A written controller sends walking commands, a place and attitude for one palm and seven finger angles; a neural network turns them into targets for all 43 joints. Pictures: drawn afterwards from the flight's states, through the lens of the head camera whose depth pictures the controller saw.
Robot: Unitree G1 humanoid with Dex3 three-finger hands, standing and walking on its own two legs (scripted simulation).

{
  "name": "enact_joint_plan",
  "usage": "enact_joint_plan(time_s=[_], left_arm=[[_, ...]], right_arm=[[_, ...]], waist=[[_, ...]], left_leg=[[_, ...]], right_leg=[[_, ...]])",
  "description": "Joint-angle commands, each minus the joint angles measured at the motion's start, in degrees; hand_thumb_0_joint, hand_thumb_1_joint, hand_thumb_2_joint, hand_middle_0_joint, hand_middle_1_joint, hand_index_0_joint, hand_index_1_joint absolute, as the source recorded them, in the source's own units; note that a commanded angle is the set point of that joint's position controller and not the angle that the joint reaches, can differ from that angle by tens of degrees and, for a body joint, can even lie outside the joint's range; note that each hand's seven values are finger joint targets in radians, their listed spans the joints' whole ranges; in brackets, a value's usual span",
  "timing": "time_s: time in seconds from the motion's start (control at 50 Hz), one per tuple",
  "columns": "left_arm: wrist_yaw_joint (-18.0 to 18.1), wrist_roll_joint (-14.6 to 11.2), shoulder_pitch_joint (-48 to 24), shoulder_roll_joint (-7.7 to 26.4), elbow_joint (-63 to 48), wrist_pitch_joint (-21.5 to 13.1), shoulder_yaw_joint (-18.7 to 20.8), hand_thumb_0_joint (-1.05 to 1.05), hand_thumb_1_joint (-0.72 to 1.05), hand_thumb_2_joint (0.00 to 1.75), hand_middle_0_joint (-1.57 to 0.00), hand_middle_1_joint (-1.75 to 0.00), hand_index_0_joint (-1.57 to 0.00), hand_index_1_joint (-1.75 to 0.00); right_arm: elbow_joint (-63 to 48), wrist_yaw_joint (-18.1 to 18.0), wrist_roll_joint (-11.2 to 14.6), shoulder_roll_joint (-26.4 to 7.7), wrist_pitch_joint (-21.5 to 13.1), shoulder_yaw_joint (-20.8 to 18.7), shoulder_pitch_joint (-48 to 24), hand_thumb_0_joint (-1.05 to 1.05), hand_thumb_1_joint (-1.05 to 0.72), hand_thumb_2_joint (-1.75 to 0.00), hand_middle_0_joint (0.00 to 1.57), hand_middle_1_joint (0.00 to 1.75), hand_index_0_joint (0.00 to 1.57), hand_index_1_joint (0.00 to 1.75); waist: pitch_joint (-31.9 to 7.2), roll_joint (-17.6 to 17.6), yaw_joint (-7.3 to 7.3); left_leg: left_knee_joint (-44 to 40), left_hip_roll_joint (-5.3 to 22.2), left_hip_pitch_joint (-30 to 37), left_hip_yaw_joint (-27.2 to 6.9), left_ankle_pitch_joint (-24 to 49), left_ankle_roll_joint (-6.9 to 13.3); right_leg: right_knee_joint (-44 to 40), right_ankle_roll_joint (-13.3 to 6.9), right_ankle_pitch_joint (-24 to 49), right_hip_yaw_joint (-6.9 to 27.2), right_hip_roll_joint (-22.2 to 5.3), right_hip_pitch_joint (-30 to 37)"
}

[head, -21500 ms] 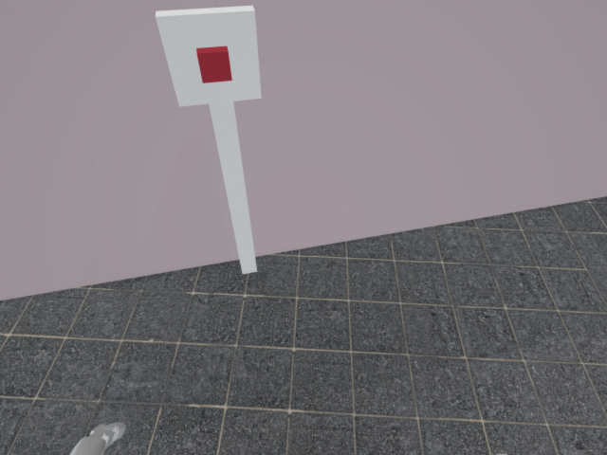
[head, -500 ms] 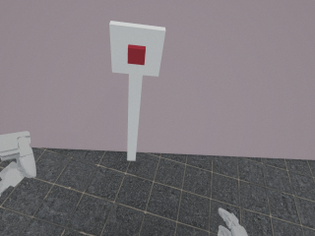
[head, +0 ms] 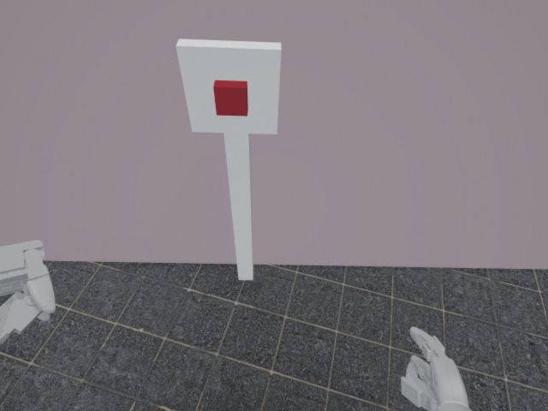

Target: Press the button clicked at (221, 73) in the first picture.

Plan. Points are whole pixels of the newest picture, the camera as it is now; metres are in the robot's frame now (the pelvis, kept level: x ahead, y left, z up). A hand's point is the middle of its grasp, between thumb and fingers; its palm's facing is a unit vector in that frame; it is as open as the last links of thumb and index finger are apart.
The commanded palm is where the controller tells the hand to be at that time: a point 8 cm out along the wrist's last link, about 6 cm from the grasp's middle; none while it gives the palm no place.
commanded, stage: stop stepping back and stand still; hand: left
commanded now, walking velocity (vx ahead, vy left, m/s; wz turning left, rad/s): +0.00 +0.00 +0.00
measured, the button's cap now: (231, 97) +0.67 +0.12 +0.10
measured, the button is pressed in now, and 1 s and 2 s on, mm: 0 0 0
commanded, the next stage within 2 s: let the arm hang, fingers relaxed in 0.04 s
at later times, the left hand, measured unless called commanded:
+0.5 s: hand out of the picture -0.01 +0.21 -0.18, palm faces +0.07 -0.98 -0.20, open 3.6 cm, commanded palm none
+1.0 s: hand out of the picture -0.07 +0.18 -0.18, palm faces +0.07 -0.98 -0.19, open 7.2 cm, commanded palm none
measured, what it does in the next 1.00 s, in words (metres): stands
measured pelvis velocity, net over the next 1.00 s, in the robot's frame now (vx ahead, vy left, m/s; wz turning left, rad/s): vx -0.04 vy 0.02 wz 0.03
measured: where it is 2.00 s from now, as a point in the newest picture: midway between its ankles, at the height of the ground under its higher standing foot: outside the picture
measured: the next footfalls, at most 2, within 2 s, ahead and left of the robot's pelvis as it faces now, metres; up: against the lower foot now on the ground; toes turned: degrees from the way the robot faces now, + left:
none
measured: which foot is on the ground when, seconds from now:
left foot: down 0.00-1.00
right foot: down 0.00-1.00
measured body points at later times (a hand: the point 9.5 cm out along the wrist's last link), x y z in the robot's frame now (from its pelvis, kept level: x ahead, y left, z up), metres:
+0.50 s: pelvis -0.04 +0.01 -0.01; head -0.01 +0.04 +0.44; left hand -0.01 +0.26 -0.16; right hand +0.02 -0.23 -0.14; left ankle +0.01 +0.12 -0.74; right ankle -0.04 -0.10 -0.74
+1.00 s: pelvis -0.04 +0.02 +0.00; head -0.04 +0.01 +0.45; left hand -0.07 +0.24 -0.16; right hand -0.06 -0.19 -0.16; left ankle +0.01 +0.12 -0.74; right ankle -0.04 -0.10 -0.74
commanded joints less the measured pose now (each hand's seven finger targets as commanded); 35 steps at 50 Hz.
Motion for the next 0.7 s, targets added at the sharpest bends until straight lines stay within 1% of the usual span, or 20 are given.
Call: enact_joint_plan(time_s=[0.0, 0.1, 0.12, 0.14, 0.16, 0.18, 0.22, 0.24, 0.26, 0.28, 0.32, 0.36, 0.38, 0.4, 0.46, 0.5, 0.56, 0.58, 0.66, 0.68], left_arm=[[0.7, -1.4, 5.5, 5.9, -6.7, -2.2, 6.2, 0.00, 0.90, 0.90, -1.30, -1.50, -1.30, -1.50], [0.7, -1.3, 2.9, 6.3, -9.6, -1.9, 4.7, 0.00, 0.90, 0.90, -1.30, -1.50, -1.30, -1.50], [-7.0, 4.3, -8.5, 1.9, 37.3, 7.2, -16.3, 0.00, 0.90, 0.90, -1.30, -1.50, -1.30, -1.50], [-8.0, 3.7, -8.5, 1.1, 39.5, 10.8, -14.8, 0.00, 0.90, 0.90, -1.26, -1.46, -1.26, -1.46], [-8.3, 3.9, -8.3, 0.3, 39.6, 11.9, -14.8, 0.00, 0.90, 0.90, -1.23, -1.42, -1.23, -1.42], [-8.5, 4.1, -10.4, -0.2, 42.3, 11.8, -15.6, 0.00, 0.90, 0.90, -1.19, -1.38, -1.19, -1.38], [-8.8, 4.2, -14.6, 0.7, 48.2, 11.8, -16.2, 0.00, 0.90, 0.90, -1.12, -1.30, -1.12, -1.30], [-8.8, 4.2, -16.5, 1.1, 51.6, 11.8, -16.4, 0.00, 0.90, 0.90, -1.08, -1.26, -1.08, -1.26], [-8.7, 4.1, -18.0, 1.4, 55.3, 11.9, -16.7, 0.00, 0.90, 0.90, -1.04, -1.22, -1.04, -1.22], [-8.4, 3.9, -19.7, 0.7, 59.0, 12.4, -17.4, 0.00, 0.90, 0.90, -1.01, -1.18, -1.01, -1.18], [-7.9, 3.4, -20.2, -1.6, 65.9, 13.4, -18.7, 0.00, 0.90, 0.90, -0.93, -1.10, -0.93, -1.10], [-7.6, 3.0, -19.7, -2.3, 71.7, 13.8, -19.3, 0.00, 0.90, 0.90, -0.86, -1.02, -0.86, -1.02], [-7.5, 3.0, -19.2, -1.8, 74.4, 13.9, -19.5, 0.00, 0.90, 0.90, -0.82, -0.98, -0.82, -0.98], [-7.5, 2.9, -18.4, -2.4, 77.2, 13.8, -19.5, 0.00, 0.90, 0.90, -0.79, -0.94, -0.79, -0.94], [-7.5, 2.5, -17.9, -3.6, 84.1, 13.8, -19.9, 0.00, 0.90, 0.90, -0.68, -0.82, -0.68, -0.82], [-7.5, 2.8, -17.0, -4.8, 87.0, 13.9, -19.3, 0.00, 0.90, 0.90, -0.60, -0.74, -0.60, -0.74], [-7.7, 2.6, -16.5, -5.3, 90.9, 13.8, -19.8, 0.00, 0.90, 0.90, -0.49, -0.62, -0.49, -0.62], [-7.6, 2.7, -16.4, -5.4, 91.8, 13.8, -20.0, 0.00, 0.90, 0.90, -0.46, -0.58, -0.46, -0.58], [-7.4, 2.6, -15.7, -6.7, 95.0, 13.6, -20.2, 0.00, 0.90, 0.90, -0.31, -0.42, -0.31, -0.42], [-7.3, 2.7, -15.3, -6.7, 95.5, 13.5, -20.2, 0.00, 0.90, 0.90, -0.27, -0.38, -0.27, -0.38]], right_arm=[[-8.0, 0.1, 0.5, -5.8, -1.2, -2.0, -2.1, 0.00, -0.90, -0.90, 0.20, 0.30, 0.20, 0.30], [-8.5, -0.4, 0.1, -6.2, -1.4, -1.7, -2.8, 0.00, -0.90, -0.90, 0.20, 0.30, 0.20, 0.30], [4.4, 5.1, 0.3, -17.9, -3.9, -4.2, -7.1, 0.00, -0.90, -0.90, 0.20, 0.30, 0.20, 0.30], [4.6, 4.8, 0.0, -15.4, -1.0, -4.6, -2.8, 0.00, -0.90, -0.90, 0.20, 0.30, 0.20, 0.30], [3.8, 4.5, -0.3, -14.4, 0.1, -4.0, -1.6, 0.00, -0.90, -0.90, 0.20, 0.30, 0.20, 0.30], [4.3, 4.5, -0.9, -13.6, 0.4, -3.5, -1.4, 0.00, -0.90, -0.90, 0.20, 0.30, 0.20, 0.30], [4.5, 4.2, -1.7, -14.0, 1.4, -2.4, -1.5, 0.00, -0.90, -0.90, 0.20, 0.30, 0.20, 0.30], [5.0, 4.0, -1.8, -14.1, 1.7, -2.3, -1.7, 0.00, -0.90, -0.90, 0.20, 0.30, 0.20, 0.30], [5.8, 3.8, -1.9, -14.1, 2.2, -2.2, -1.6, 0.00, -0.90, -0.90, 0.20, 0.30, 0.20, 0.30], [6.9, 3.7, -2.2, -12.9, 2.8, -1.8, -0.8, 0.00, -0.90, -0.90, 0.20, 0.30, 0.20, 0.30], [9.8, 3.5, -2.5, -10.3, 3.9, -0.7, 0.5, 0.00, -0.90, -0.90, 0.20, 0.30, 0.20, 0.30], [12.1, 3.4, -2.5, -9.7, 4.2, -0.1, 0.2, 0.00, -0.90, -0.90, 0.20, 0.30, 0.20, 0.30], [12.9, 3.3, -2.4, -9.8, 4.4, 0.1, 0.2, 0.00, -0.90, -0.90, 0.20, 0.30, 0.20, 0.30], [14.3, 3.2, -2.3, -8.9, 4.5, 0.2, -0.1, 0.00, -0.90, -0.90, 0.20, 0.30, 0.20, 0.30], [17.8, 2.7, -2.2, -7.0, 5.2, 0.3, 2.1, 0.00, -0.90, -0.90, 0.20, 0.30, 0.20, 0.30], [19.5, 2.4, -2.3, -6.3, 5.5, 0.0, 3.9, 0.00, -0.90, -0.90, 0.20, 0.30, 0.20, 0.30], [21.9, 2.3, -2.1, -5.9, 5.7, -0.3, 6.0, 0.00, -0.90, -0.90, 0.20, 0.30, 0.20, 0.30], [22.4, 2.2, -2.0, -6.0, 6.0, -0.5, 6.9, 0.00, -0.90, -0.90, 0.20, 0.30, 0.20, 0.30], [25.2, 2.1, -2.0, -4.8, 5.9, -0.6, 9.8, 0.00, -0.90, -0.90, 0.20, 0.30, 0.20, 0.30], [25.7, 2.1, -2.0, -4.8, 5.8, -0.7, 10.2, 0.00, -0.90, -0.90, 0.20, 0.30, 0.20, 0.30]], waist=[[-9.3, 0.2, 0.35], [-8.2, 2.1, 0.64], [-2.9, 4.3, -0.93], [-6.8, 4.5, 0.14], [-5.0, 5.3, 0.05], [-5.8, 2.4, 0.58], [-5.7, -6.3, 0.90], [-6.1, -10.5, 0.84], [-6.7, -12.8, 0.68], [-6.1, -12.6, 0.13], [-6.1, -5.4, 0.05], [-5.7, 4.5, 0.99], [-4.9, 6.8, 1.59], [-4.7, 8.9, 1.87], [-2.4, 11.7, 1.41], [-1.3, 12.9, 1.35], [0.6, 8.5, 1.23], [2.2, 5.0, 1.06], [3.2, -0.4, 0.66], [3.3, -0.3, 0.73]], left_leg=[[-0.2, 2.0, 3.3, -2.0, 24.5, 1.2], [-2.4, 2.0, 3.8, -2.9, 20.3, 1.6], [5.4, 3.8, -1.8, -4.2, 21.7, 1.8], [4.3, 4.4, 0.7, -4.7, 18.3, 2.0], [3.7, 4.8, -1.1, -5.4, 12.8, 2.5], [3.0, 5.5, -3.5, -7.2, 10.8, 3.5], [2.3, 4.8, -6.1, -9.8, 10.5, 4.6], [2.8, 4.1, -5.0, -9.5, 11.6, 4.4], [4.0, 3.1, -2.9, -8.5, 12.8, 4.1], [4.1, 2.5, -1.2, -7.9, 13.5, 3.5], [1.7, 2.6, 0.4, -7.8, 14.7, 3.2], [-2.8, 3.6, -1.7, -9.5, 13.3, 3.8], [-4.1, 3.7, -3.3, -10.2, 11.5, 3.9], [-4.9, 3.4, -3.4, -9.6, 9.1, 3.7], [-7.0, 2.6, -3.2, -8.8, 0.6, 2.8], [-9.0, 3.0, -4.0, -9.6, -4.2, 2.9], [-10.4, 3.0, -4.0, -9.9, -7.4, 2.9], [-10.7, 3.2, -3.6, -9.7, -8.8, 2.9], [-10.4, 2.8, -1.9, -8.8, -7.5, 3.0], [-10.1, 2.7, -1.0, -8.3, -6.8, 3.0]], right_leg=[[-2.3, 1.0, 30.8, 5.1, -5.7, 5.0], [-3.8, 1.4, 22.7, 4.9, -5.0, 2.6], [5.2, -0.7, 24.6, 1.6, -9.8, -5.7], [3.5, -1.4, 17.7, 5.7, -8.8, -7.2], [3.1, -0.8, 11.7, 4.2, -8.4, -8.2], [4.4, -0.9, 7.6, 3.7, -7.3, -7.8], [3.9, -1.4, 6.4, 3.9, -6.8, -5.2], [2.9, -1.9, 7.9, 4.7, -7.6, -4.8], [1.9, -2.7, 10.0, 5.7, -8.9, -5.4], [1.9, -3.2, 8.9, 5.4, -9.5, -6.8], [2.3, -2.3, 7.9, 5.1, -8.7, -5.9], [2.3, -0.8, 4.7, 4.3, -6.6, -1.8], [1.5, -0.5, 3.0, 3.9, -6.2, 0.0], [0.2, -0.6, 2.5, 4.3, -6.4, 0.8], [-2.9, -1.6, -0.6, 4.6, -6.7, 0.0], [-4.2, -1.7, -2.0, 3.7, -6.2, 0.2], [-5.7, -1.8, -3.1, 3.8, -6.3, -0.7], [-6.5, -1.7, -5.1, 3.7, -6.0, -2.5], [-7.9, -1.6, -7.2, 4.2, -6.7, -4.7], [-8.1, -1.6, -7.6, 4.3, -6.8, -5.3]])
